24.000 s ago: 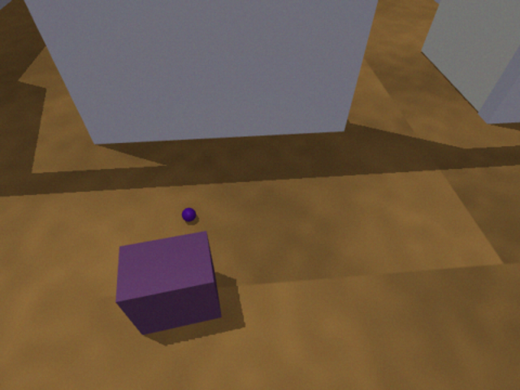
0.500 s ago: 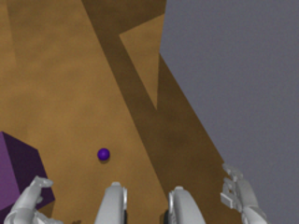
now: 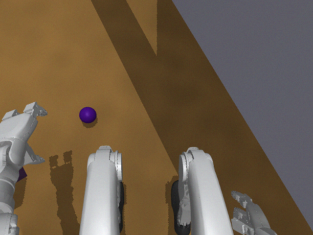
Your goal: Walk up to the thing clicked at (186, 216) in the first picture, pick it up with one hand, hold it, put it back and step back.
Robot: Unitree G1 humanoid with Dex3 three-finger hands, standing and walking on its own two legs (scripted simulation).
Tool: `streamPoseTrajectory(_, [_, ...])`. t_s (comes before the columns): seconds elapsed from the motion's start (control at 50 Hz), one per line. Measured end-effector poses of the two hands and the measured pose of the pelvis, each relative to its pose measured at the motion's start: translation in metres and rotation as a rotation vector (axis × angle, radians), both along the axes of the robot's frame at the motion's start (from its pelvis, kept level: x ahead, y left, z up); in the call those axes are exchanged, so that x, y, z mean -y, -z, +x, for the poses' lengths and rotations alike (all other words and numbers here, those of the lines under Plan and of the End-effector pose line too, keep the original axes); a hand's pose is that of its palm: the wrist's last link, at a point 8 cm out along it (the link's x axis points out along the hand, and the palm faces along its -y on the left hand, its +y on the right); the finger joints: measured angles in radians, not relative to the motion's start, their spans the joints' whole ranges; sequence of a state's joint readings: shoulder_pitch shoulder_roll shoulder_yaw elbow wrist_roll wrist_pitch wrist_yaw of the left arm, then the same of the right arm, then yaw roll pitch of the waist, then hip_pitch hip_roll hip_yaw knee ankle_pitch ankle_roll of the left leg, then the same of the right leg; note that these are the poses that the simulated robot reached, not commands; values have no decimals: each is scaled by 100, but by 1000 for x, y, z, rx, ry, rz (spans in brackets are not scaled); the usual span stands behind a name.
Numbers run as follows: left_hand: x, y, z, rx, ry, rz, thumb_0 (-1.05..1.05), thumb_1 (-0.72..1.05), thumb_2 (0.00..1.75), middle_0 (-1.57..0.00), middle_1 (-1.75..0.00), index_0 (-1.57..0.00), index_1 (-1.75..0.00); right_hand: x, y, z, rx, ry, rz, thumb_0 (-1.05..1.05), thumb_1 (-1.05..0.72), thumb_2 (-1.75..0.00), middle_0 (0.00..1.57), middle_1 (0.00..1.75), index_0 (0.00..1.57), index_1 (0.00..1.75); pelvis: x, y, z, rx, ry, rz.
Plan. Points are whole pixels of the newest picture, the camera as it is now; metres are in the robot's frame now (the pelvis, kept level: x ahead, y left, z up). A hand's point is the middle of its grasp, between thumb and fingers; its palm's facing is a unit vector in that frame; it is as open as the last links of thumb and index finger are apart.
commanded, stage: rise first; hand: left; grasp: from above
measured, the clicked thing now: (87, 115) +0.49 +0.27 -0.39
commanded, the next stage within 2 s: approach in 1.44 s
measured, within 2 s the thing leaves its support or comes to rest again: neither
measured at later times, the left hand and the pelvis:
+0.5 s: hand (50, 125) +0.40 +0.33 -0.22, palm faces -0.47 -0.10 -0.88, open 14.1 cm; pelvis +0.00 +0.01 -0.06, yaw -2 degrees
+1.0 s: hand (60, 121) +0.42 +0.32 -0.26, palm faces -0.45 -0.08 -0.89, open 14.1 cm; pelvis +0.01 +0.00 -0.09, yaw -4 degrees
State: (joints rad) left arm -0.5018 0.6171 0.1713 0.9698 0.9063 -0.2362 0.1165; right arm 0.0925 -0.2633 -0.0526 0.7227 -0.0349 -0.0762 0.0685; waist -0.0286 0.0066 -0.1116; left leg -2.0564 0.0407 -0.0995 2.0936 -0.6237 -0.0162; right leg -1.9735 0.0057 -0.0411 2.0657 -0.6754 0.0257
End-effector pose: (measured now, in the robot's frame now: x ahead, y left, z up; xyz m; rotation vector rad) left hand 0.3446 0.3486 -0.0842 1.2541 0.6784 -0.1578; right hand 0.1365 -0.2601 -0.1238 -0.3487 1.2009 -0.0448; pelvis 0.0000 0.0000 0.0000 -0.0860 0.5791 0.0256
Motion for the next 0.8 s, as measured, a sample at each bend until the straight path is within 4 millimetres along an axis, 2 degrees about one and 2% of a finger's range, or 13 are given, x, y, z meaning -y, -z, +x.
streamPoseTrajectory(0.12, [4, 23, 17, 22, 98, 34, 0, -51, 101, -8, -107, -7, -106, 6, 15, -36, -72, 34, -34, 1, -88, -89, 20, 30, 20, 30, -3, 23, -7, 14, 5, -16])
streamPoseTrajectory(0.24, [8, 43, 35, 52, 162, 75, 0, -52, 102, -8, -104, -7, -103, 10, 24, -51, -122, 43, -64, 1, -89, -89, 20, 30, 20, 30, -5, 40, -7, 15, 8, -27])
streamPoseTrajectory(0.46, [11, 75, 57, 52, 225, 139, 0, -52, 101, -9, -99, -8, -98, 10, 42, -49, -155, 23, -77, 1, -90, -89, 20, 30, 20, 30, -7, 62, -3, 7, 14, -39])
streamPoseTrajectory(0.8, [18, 108, 75, 70, 259, 159, 0, -51, 99, -10, -99, -10, -98, 7, 66, -42, -200, -2, -67, 1, -91, -90, 20, 30, 20, 30, -5, 81, 6, -9, 30, -39])
